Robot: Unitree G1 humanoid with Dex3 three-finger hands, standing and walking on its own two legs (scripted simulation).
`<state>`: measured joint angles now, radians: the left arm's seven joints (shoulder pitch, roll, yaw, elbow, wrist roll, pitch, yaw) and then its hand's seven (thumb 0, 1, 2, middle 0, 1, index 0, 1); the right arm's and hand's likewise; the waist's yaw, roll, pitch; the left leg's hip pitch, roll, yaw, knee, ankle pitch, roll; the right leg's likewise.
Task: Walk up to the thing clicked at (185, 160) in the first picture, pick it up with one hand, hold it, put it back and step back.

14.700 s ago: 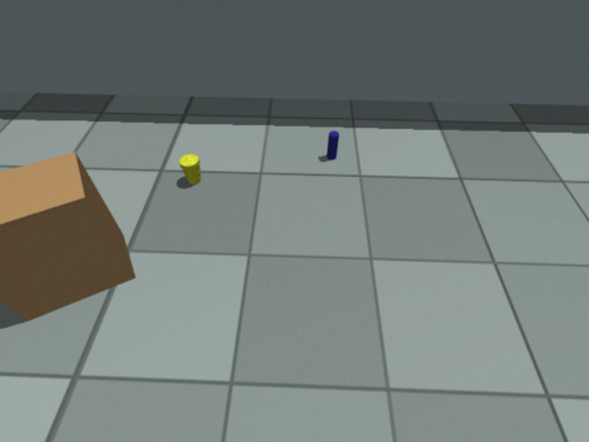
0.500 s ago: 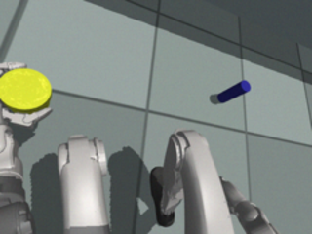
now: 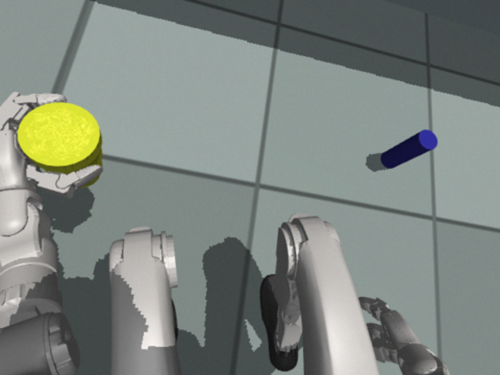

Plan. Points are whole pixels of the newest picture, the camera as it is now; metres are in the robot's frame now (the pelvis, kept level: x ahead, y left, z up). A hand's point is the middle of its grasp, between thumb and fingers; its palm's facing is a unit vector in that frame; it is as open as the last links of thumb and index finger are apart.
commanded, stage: settle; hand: left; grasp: from the side
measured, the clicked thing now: (71, 154) +0.44 +0.26 -0.08
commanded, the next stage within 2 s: lift in 0.56 s
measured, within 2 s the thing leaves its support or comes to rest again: neither
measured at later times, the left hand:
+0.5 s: hand (45, 141) +0.43 +0.27 -0.02, palm faces +0.24 -0.97 -0.04, open 11.7 cm
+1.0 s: hand (31, 134) +0.42 +0.27 +0.02, palm faces +0.22 -0.97 -0.03, open 11.8 cm
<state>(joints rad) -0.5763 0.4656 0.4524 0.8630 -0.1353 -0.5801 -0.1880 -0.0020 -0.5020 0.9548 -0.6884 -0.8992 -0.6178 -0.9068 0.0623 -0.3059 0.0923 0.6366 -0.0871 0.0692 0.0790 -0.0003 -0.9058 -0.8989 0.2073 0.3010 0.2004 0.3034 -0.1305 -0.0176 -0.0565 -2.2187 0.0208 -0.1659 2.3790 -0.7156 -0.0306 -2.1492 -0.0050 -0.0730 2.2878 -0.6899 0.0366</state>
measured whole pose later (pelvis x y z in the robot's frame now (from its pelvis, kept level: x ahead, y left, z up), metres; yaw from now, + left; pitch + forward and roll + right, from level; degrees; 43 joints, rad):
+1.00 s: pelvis +0.00 +0.00 +0.04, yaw +3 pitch +32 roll -5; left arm -0.56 0.40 0.45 0.81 -0.14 -0.52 -0.20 -0.01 -0.56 1.01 -0.69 -0.93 -0.62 -0.94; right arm 0.11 -0.28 0.03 0.66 -0.05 0.02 0.04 0.00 -0.95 -0.90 0.21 0.30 0.20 0.30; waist -0.11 0.01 -0.13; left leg -2.11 0.02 -0.11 2.22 -0.68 -0.02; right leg -2.05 -0.02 -0.03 2.16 -0.68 0.03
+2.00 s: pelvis +0.05 +0.02 +0.30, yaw +6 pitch +19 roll -4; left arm -0.12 0.26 0.17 0.30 -0.17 -0.24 -0.04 -0.01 -0.58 1.05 -0.69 -0.95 -0.62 -0.95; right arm 0.21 -0.22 0.01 0.62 0.03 -0.06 -0.04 0.00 -0.92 -0.90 0.21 0.30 0.20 0.30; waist -0.04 0.02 -0.13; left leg -1.12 0.05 -0.05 1.35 -0.57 0.00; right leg -1.07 -0.02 -0.04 1.27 -0.54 0.04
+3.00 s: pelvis +0.08 +0.01 +0.37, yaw +7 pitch +9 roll -2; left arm -0.08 0.20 0.15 0.37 -0.17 -0.32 -0.05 -0.01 -0.58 1.04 -0.69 -0.95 -0.62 -0.95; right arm 0.23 -0.20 0.02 0.67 0.00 -0.05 -0.05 0.01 -0.92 -0.90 0.21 0.30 0.20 0.30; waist -0.03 0.01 -0.04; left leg -0.66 0.05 -0.02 0.96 -0.46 -0.02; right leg -0.62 -0.01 -0.03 0.90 -0.44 0.03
